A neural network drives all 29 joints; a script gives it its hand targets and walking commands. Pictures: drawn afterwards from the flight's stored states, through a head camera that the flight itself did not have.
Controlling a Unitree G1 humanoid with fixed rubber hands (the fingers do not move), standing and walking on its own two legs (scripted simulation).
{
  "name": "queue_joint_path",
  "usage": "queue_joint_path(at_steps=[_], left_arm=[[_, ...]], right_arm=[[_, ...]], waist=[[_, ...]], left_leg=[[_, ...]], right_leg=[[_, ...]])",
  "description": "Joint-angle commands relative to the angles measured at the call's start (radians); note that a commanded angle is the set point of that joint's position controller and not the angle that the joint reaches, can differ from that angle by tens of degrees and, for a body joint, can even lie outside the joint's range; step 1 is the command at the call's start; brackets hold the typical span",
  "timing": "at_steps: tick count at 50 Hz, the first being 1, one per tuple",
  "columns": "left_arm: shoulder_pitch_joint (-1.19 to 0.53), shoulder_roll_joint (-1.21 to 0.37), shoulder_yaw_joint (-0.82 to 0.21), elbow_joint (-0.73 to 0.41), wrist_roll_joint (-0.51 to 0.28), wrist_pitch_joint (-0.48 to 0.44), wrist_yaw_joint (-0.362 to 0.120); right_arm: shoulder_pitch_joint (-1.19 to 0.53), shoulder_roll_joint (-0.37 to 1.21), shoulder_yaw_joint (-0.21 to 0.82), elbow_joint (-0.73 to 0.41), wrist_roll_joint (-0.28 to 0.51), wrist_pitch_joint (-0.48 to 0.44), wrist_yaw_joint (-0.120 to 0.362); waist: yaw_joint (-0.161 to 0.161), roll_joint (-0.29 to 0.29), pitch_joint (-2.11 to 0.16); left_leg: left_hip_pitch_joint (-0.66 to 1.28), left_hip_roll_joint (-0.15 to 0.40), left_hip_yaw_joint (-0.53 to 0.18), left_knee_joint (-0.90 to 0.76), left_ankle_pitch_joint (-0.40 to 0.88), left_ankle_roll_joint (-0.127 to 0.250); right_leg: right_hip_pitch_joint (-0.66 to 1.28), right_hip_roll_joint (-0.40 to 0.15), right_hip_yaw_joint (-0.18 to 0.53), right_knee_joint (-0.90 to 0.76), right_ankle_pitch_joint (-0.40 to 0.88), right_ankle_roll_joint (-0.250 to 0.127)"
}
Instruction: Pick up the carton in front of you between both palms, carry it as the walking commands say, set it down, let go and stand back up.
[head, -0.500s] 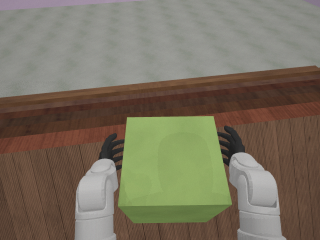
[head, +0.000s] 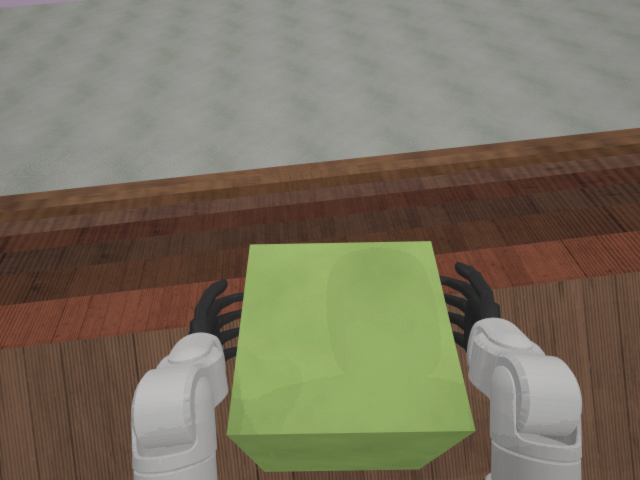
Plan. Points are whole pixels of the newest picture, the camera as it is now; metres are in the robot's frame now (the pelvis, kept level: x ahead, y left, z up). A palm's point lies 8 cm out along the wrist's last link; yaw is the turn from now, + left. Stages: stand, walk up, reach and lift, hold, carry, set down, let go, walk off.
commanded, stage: carry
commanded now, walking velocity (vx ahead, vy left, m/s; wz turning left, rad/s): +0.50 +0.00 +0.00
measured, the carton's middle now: (341, 365) +0.25 +0.00 +0.01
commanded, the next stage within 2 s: none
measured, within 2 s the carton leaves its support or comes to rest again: neither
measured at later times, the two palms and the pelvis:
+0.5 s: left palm (245, 156) +0.61 +0.16 +0.07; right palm (418, 155) +0.58 -0.14 +0.08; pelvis +0.32 +0.04 -0.01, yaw -4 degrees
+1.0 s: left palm (267, 81) +0.91 +0.15 +0.07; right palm (399, 73) +0.91 -0.15 +0.07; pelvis +0.56 +0.00 -0.01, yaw -2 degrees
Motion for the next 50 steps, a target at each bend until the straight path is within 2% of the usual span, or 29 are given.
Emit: queue_joint_path(at_steps=[1,3,7,12,14,15,16,17,18,19,21,22,23,27,29,31,33,35,37,38,39,40,41,42,44,45,46,48,50], left_arm=[[-0.512,-0.903,-0.708,-0.189,-0.382,-0.057,-0.193],[-0.503,-0.898,-0.723,-0.200,-0.392,-0.064,-0.207],[-0.431,-0.851,-0.714,-0.182,-0.383,-0.061,-0.214],[-0.427,-0.793,-0.693,-0.168,-0.353,-0.055,-0.205],[-0.474,-0.769,-0.695,-0.174,-0.354,-0.054,-0.196],[-0.496,-0.753,-0.695,-0.173,-0.351,-0.053,-0.189],[-0.526,-0.728,-0.689,-0.171,-0.346,-0.053,-0.181],[-0.545,-0.725,-0.686,-0.173,-0.342,-0.047,-0.174],[-0.563,-0.706,-0.683,-0.152,-0.339,-0.051,-0.169],[-0.599,-0.726,-0.684,-0.127,-0.338,-0.059,-0.165],[-0.648,-0.761,-0.670,-0.072,-0.326,-0.086,-0.160],[-0.668,-0.777,-0.661,-0.040,-0.317,-0.100,-0.155],[-0.698,-0.779,-0.651,-0.013,-0.307,-0.115,-0.149],[-0.772,-0.732,-0.610,0.093,-0.269,-0.152,-0.112],[-0.816,-0.705,-0.589,0.121,-0.262,-0.158,-0.092],[-0.857,-0.691,-0.570,0.139,-0.268,-0.157,-0.077],[-0.886,-0.675,-0.544,0.176,-0.270,-0.154,-0.066],[-0.929,-0.657,-0.521,0.208,-0.273,-0.149,-0.060],[-0.963,-0.655,-0.499,0.232,-0.280,-0.141,-0.060],[-0.983,-0.654,-0.488,0.235,-0.282,-0.138,-0.061],[-0.999,-0.648,-0.474,0.245,-0.284,-0.135,-0.062],[-1.030,-0.632,-0.454,0.256,-0.283,-0.134,-0.057],[-1.007,-0.664,-0.457,0.271,-0.301,-0.131,-0.059],[-1.031,-0.710,-0.472,0.254,-0.321,-0.137,-0.067],[-1.098,-0.829,-0.519,0.239,-0.356,-0.146,-0.091],[-1.126,-0.882,-0.540,0.220,-0.373,-0.155,-0.103],[-1.153,-0.903,-0.552,0.186,-0.383,-0.162,-0.112],[-1.150,-0.919,-0.575,0.145,-0.384,-0.171,-0.121],[-1.110,-0.905,-0.596,0.115,-0.375,-0.174,-0.122]], right_arm=[[-0.377,0.943,0.710,-0.058,0.324,-0.026,0.190],[-0.350,0.948,0.709,-0.061,0.301,-0.042,0.184],[-0.282,0.912,0.703,-0.062,0.274,-0.042,0.170],[-0.326,0.854,0.712,-0.085,0.294,-0.033,0.176],[-0.362,0.827,0.707,-0.085,0.307,-0.032,0.177],[-0.369,0.807,0.697,-0.068,0.309,-0.033,0.175],[-0.381,0.791,0.687,-0.061,0.307,-0.033,0.174],[-0.407,0.756,0.670,-0.037,0.301,-0.036,0.172],[-0.415,0.766,0.675,-0.010,0.312,-0.041,0.171],[-0.461,0.776,0.682,-0.015,0.330,-0.049,0.172],[-0.546,0.825,0.696,0.017,0.345,-0.071,0.176],[-0.595,0.837,0.699,0.031,0.347,-0.084,0.175],[-0.634,0.839,0.699,0.050,0.350,-0.095,0.174],[-0.728,0.781,0.670,0.142,0.344,-0.128,0.153],[-0.753,0.747,0.640,0.180,0.330,-0.135,0.135],[-0.773,0.729,0.609,0.208,0.317,-0.134,0.118],[-0.798,0.706,0.574,0.236,0.303,-0.132,0.104],[-0.829,0.686,0.543,0.266,0.287,-0.128,0.092],[-0.888,0.683,0.524,0.286,0.287,-0.121,0.084],[-0.913,0.682,0.517,0.294,0.288,-0.118,0.081],[-0.939,0.683,0.516,0.298,0.289,-0.112,0.076],[-0.939,0.716,0.511,0.328,0.291,-0.101,0.072],[-0.918,0.726,0.498,0.341,0.288,-0.099,0.070],[-0.963,0.760,0.501,0.316,0.293,-0.101,0.073],[-1.027,0.846,0.515,0.298,0.302,-0.108,0.087],[-1.049,0.879,0.529,0.283,0.309,-0.115,0.094],[-1.060,0.904,0.542,0.268,0.315,-0.122,0.100],[-1.032,0.932,0.569,0.243,0.319,-0.134,0.107],[-0.986,0.928,0.587,0.213,0.311,-0.143,0.105]], waist=[[0.003,-0.090,-0.242],[0.001,-0.113,-0.216],[0.002,-0.145,-0.153],[0.015,-0.180,-0.069],[-0.014,-0.170,-0.104],[-0.043,-0.130,-0.167],[-0.076,-0.062,-0.243],[-0.077,0.205,-0.343],[-0.064,0.276,-0.320],[-0.056,0.218,-0.303],[-0.060,0.029,-0.288],[-0.052,0.020,-0.286],[-0.046,0.035,-0.290],[-0.048,0.080,-0.259],[-0.060,0.093,-0.238],[-0.071,0.095,-0.204],[-0.072,0.109,-0.195],[-0.068,0.139,-0.206],[-0.015,0.138,-0.247],[0.014,0.106,-0.293],[0.023,-0.036,-0.377],[0.030,-0.268,-0.513],[0.034,-0.259,-0.553],[0.039,-0.221,-0.503],[0.012,-0.129,-0.420],[0.008,-0.095,-0.427],[0.014,-0.093,-0.451],[0.016,-0.130,-0.490],[0.008,-0.136,-0.522]], left_leg=[[-0.166,0.031,-0.022,-0.119,0.075,0.000],[-0.196,0.016,0.013,-0.227,0.127,-0.007],[-0.189,-0.017,0.077,-0.435,0.226,-0.005],[-0.097,-0.054,0.140,-0.544,0.304,0.040],[0.093,-0.105,0.188,-0.577,0.277,0.059],[0.282,-0.149,0.227,-0.603,0.232,0.059],[0.500,-0.055,0.096,-0.603,0.162,0.065],[0.693,0.250,-0.452,-0.730,-0.051,0.201],[0.718,0.319,-0.663,-0.869,0.016,0.261],[0.684,0.306,-0.564,-0.832,0.130,0.261],[0.562,0.253,-0.372,-0.773,0.285,0.213],[0.501,0.228,-0.300,-0.782,0.262,0.185],[0.466,0.212,-0.256,-0.792,0.245,0.174],[0.462,0.186,-0.150,-0.795,0.295,0.197],[0.488,0.171,-0.111,-0.773,0.366,0.203],[0.483,0.141,-0.051,-0.713,0.546,0.196],[0.464,0.106,0.023,-0.638,0.752,0.173],[0.465,0.087,0.064,-0.559,0.853,0.143],[0.461,0.064,0.098,-0.399,0.890,0.081],[0.417,0.045,0.114,-0.271,0.770,0.044],[0.231,-0.013,0.094,-0.089,0.365,0.008],[-0.006,-0.154,0.007,0.163,-0.231,-0.023],[-0.045,-0.134,-0.103,0.217,-0.272,-0.013],[-0.093,-0.107,-0.133,0.191,-0.260,0.001],[-0.095,-0.051,-0.137,-0.042,-0.212,0.014],[-0.019,-0.060,-0.123,-0.182,-0.204,0.007],[0.056,-0.088,-0.103,-0.275,-0.189,0.000],[0.144,-0.107,-0.077,-0.420,-0.118,0.000],[0.235,-0.105,-0.045,-0.602,0.106,0.012]], right_leg=[[0.354,-0.288,0.342,-0.269,0.079,-0.054],[0.385,-0.269,0.295,-0.284,0.113,-0.062],[0.422,-0.225,0.188,-0.250,0.319,-0.053],[0.407,-0.213,0.118,-0.177,0.450,-0.030],[0.361,-0.194,0.052,-0.003,0.598,-0.010],[0.298,-0.148,0.002,0.168,0.599,0.016],[0.144,-0.118,0.016,0.381,0.391,0.040],[-0.139,0.003,0.046,0.716,0.063,0.087],[-0.329,0.063,0.184,0.881,-0.281,0.073],[-0.368,-0.002,0.251,0.979,-0.267,0.040],[-0.374,-0.069,0.271,0.942,-0.173,0.015],[-0.341,-0.086,0.277,0.881,-0.128,0.017],[-0.321,-0.080,0.259,0.852,-0.101,0.020],[-0.393,-0.071,0.207,0.696,-0.036,0.037],[-0.437,-0.067,0.182,0.588,0.008,0.035],[-0.417,-0.040,0.147,0.454,0.040,0.032],[-0.330,0.013,0.102,0.329,0.100,0.027],[-0.231,0.065,0.054,0.225,0.159,0.019],[-0.049,0.094,0.027,0.066,0.300,0.000],[0.103,0.057,0.062,-0.019,0.429,0.001],[0.339,-0.141,0.267,0.117,0.943,-0.033],[0.615,-0.342,0.593,0.159,1.187,-0.206],[0.604,-0.359,0.619,0.100,1.017,-0.245],[0.572,-0.332,0.585,0.073,0.869,-0.230],[0.460,-0.279,0.465,0.063,0.778,-0.160],[0.420,-0.252,0.417,0.063,0.771,-0.134],[0.402,-0.241,0.390,0.057,0.788,-0.134],[0.407,-0.226,0.336,0.072,0.836,-0.140],[0.404,-0.188,0.260,0.137,0.856,-0.114]])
